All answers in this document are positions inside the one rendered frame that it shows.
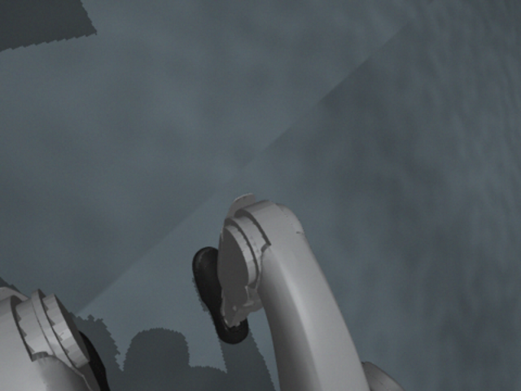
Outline right robot hand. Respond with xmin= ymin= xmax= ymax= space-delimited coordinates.
xmin=361 ymin=362 xmax=406 ymax=391

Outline left robot foot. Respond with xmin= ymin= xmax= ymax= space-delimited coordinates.
xmin=79 ymin=331 xmax=111 ymax=391

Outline right robot foot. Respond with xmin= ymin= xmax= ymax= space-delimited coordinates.
xmin=192 ymin=247 xmax=248 ymax=345

